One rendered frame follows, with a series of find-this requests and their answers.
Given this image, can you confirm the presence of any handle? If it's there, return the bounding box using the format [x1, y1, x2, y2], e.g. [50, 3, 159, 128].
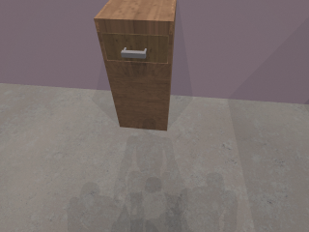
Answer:
[121, 47, 147, 59]

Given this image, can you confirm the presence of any cabinet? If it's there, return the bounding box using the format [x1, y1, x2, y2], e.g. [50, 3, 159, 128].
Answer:
[94, 0, 177, 131]

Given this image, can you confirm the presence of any drawer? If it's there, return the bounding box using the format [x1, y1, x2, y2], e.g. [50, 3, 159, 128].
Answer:
[101, 32, 169, 63]

